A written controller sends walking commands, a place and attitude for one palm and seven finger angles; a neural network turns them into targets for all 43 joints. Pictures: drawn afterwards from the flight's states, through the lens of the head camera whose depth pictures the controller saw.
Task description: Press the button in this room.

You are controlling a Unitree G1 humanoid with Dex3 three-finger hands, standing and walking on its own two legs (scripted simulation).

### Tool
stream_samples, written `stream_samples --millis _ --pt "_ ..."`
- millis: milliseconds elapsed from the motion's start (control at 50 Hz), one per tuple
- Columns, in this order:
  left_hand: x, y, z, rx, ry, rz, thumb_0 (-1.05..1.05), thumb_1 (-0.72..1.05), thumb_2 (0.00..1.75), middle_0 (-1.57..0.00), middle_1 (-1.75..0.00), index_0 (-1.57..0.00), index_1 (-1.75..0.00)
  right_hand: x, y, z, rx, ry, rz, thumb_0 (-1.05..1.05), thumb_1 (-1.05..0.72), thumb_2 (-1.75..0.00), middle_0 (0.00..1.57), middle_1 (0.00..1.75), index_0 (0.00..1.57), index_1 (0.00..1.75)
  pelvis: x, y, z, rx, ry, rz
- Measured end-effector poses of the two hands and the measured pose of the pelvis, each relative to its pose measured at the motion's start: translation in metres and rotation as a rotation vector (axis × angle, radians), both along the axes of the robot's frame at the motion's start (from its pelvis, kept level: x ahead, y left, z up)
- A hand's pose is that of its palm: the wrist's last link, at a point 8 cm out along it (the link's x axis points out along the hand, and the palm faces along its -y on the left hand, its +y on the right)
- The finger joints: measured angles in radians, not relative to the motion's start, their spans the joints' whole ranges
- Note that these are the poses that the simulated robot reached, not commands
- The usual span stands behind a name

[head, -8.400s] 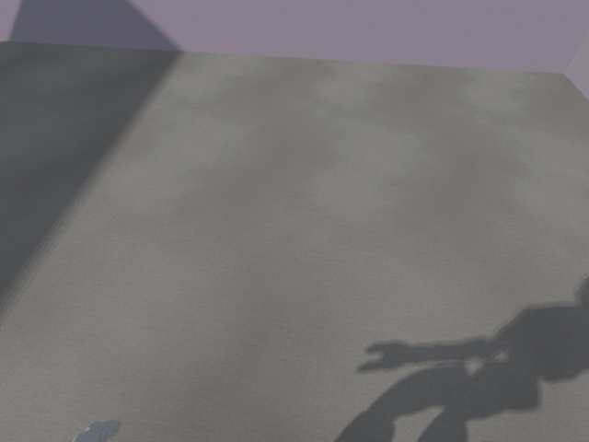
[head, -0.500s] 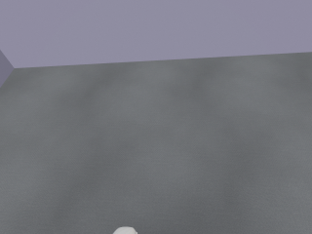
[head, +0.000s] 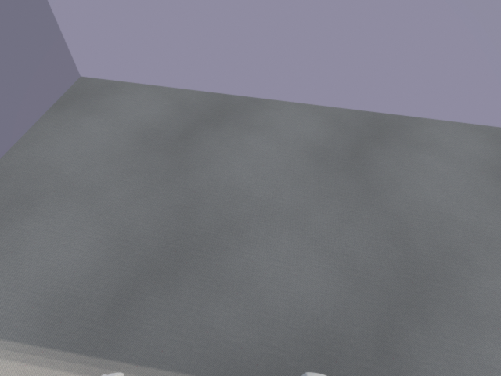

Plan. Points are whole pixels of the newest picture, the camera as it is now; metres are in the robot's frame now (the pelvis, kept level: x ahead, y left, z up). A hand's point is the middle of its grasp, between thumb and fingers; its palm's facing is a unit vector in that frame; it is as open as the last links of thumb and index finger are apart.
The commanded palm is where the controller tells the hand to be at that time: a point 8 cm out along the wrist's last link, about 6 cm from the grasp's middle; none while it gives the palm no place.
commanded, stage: turn or walk to find it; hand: left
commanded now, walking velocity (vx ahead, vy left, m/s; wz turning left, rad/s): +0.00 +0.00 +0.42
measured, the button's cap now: out of the picture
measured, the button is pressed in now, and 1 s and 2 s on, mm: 0 0 0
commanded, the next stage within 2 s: none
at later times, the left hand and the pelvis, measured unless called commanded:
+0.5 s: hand out of the picture -0.03 +0.15 -0.16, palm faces +0.28 -0.93 -0.25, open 7.4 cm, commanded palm none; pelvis -0.03 -0.05 +0.00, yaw +15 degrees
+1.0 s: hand out of the picture -0.07 +0.20 -0.16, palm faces +0.45 -0.85 -0.26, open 7.4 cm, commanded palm none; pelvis -0.06 -0.03 +0.00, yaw +25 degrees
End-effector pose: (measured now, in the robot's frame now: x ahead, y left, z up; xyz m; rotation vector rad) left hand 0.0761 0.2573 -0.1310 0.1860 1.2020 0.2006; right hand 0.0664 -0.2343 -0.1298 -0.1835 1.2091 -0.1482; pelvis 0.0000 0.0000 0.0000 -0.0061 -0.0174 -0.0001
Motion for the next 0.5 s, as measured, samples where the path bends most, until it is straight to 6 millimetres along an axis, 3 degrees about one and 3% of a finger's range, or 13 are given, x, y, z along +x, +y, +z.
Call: stream_samples --millis 100,160,340,420,500 --pt "0.012 -0.024 0.009 0.019 -0.066 -0.006 0.01 0.91 0.9 -0.2 -0.29 -0.2 -0.3 -0.023 -0.022 -0.017 0.023 0.057 -0.004 0.0 -0.9 -0.9 0.2 0.3 0.2 0.3 -0.008 -0.02 -0.005 0.015 0.005 0.04" --pt "0.007 -0.04 0.011 0.041 -0.102 -0.003 0.01 0.91 0.9 -0.2 -0.29 -0.2 -0.3 -0.033 -0.04 -0.031 0.038 0.09 -0.002 0.0 -0.9 -0.9 0.2 0.3 0.2 0.3 -0.013 -0.034 -0.012 0.023 0.004 0.066" --pt "-0.06 -0.066 0.019 0.035 -0.032 0.115 0.01 0.91 0.9 -0.2 -0.3 -0.2 -0.3 -0.036 -0.072 -0.026 0.025 0.153 0.072 0.0 -0.91 -0.9 0.19 0.3 0.2 0.3 -0.023 -0.053 -0.001 0.043 -0.004 0.171" --pt "-0.089 -0.069 0.013 0.015 0.003 0.179 0.01 0.91 0.9 -0.2 -0.3 -0.2 -0.3 -0.031 -0.073 -0.02 0.001 0.178 0.124 0.0 -0.91 -0.9 0.19 0.3 0.2 0.3 -0.026 -0.053 0.0 0.039 0.003 0.214" --pt "-0.123 -0.065 0.003 -0.007 0.045 0.244 0.01 0.91 0.9 -0.2 -0.3 -0.21 -0.3 -0.014 -0.061 -0.016 -0.024 0.173 0.191 0.0 -0.91 -0.9 0.19 0.3 0.2 0.3 -0.032 -0.048 -0.002 0.033 0.009 0.255"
